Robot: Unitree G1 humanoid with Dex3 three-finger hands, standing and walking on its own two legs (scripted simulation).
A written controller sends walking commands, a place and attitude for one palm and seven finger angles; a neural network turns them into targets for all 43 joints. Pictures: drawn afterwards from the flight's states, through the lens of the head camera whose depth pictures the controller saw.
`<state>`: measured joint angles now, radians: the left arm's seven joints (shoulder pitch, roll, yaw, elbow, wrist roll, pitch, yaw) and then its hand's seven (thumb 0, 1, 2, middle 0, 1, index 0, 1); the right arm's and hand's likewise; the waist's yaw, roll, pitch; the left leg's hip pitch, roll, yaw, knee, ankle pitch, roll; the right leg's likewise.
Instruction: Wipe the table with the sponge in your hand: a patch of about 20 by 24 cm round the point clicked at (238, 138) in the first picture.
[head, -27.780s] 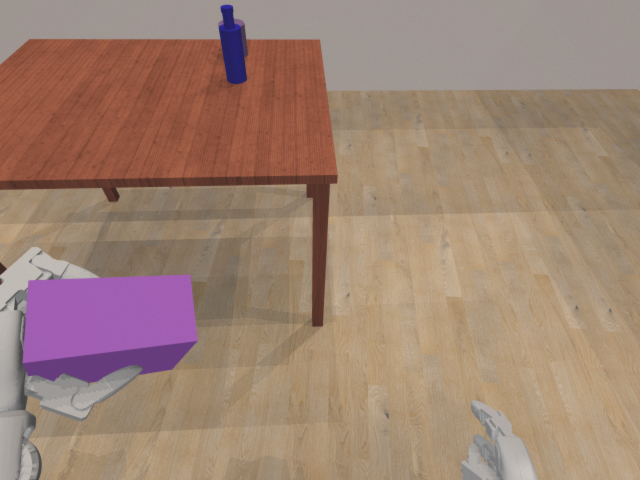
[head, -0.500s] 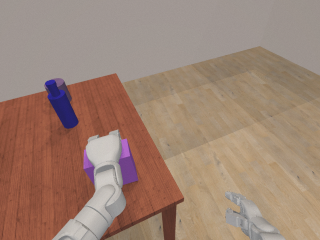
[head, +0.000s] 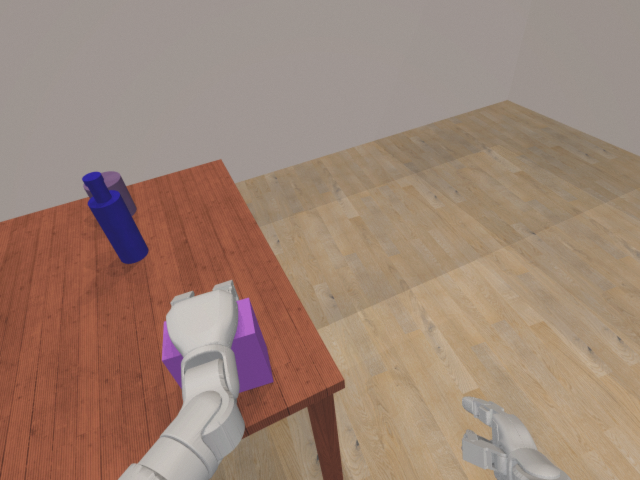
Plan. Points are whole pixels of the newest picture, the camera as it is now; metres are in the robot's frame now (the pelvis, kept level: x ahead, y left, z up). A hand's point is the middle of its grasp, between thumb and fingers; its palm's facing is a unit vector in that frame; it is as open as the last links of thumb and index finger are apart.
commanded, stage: wipe back along the third lane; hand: left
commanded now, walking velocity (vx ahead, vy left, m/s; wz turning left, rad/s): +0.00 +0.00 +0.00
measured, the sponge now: (225, 361) +0.29 +0.19 -0.02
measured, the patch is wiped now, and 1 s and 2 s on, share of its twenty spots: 1.00 1.00 1.00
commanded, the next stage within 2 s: slide back across to the middle lane in 0.92 s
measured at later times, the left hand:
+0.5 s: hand (218, 347) +0.28 +0.18 +0.03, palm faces +0.03 -0.08 -1.00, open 10.6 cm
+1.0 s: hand (218, 348) +0.28 +0.18 +0.03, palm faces +0.03 -0.08 -1.00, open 10.6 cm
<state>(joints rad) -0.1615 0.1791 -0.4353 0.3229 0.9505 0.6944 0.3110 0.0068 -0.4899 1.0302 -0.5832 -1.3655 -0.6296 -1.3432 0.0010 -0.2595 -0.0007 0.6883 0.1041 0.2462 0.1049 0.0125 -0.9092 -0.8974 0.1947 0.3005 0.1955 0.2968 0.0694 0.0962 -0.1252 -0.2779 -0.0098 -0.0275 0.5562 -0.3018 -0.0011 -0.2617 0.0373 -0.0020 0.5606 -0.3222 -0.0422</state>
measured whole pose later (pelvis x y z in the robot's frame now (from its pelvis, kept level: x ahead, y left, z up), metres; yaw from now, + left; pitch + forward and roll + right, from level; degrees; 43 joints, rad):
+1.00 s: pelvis -0.01 +0.00 +0.00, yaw +0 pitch +2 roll +0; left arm -0.17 0.15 -0.41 0.34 0.98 0.69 0.30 -0.02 -0.50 1.03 -0.60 -1.36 -0.64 -1.33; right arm -0.01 -0.24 0.00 0.68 0.10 0.23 0.08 0.01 -0.91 -0.90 0.20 0.30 0.20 0.30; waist 0.08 0.08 -0.13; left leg -0.31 -0.01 -0.02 0.58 -0.30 0.00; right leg -0.30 0.04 0.00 0.60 -0.33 -0.04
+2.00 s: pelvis +0.00 -0.01 +0.00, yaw -2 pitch -1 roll +0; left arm 0.18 0.29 -0.22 -0.01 0.92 0.56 0.22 -0.01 -0.51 1.03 -0.61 -1.35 -0.66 -1.32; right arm 0.00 -0.26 0.00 0.68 0.08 0.16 0.03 0.01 -0.91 -0.90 0.20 0.30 0.20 0.30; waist 0.08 0.09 -0.08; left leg -0.20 0.01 0.00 0.51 -0.29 -0.01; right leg -0.20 0.06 0.03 0.52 -0.30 -0.05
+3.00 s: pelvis -0.03 -0.04 -0.01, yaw -1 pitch +7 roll +0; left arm -0.41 0.50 0.03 0.80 0.94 0.22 0.18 0.01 -0.59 1.07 -0.70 -1.27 -0.74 -1.24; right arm 0.18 -0.30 -0.02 0.73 0.08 0.10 -0.04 0.01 -0.91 -0.90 0.20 0.30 0.20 0.30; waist 0.01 0.08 -0.11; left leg -0.49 0.03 -0.07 0.65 -0.30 0.04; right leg -0.47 0.11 -0.02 0.63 -0.29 -0.11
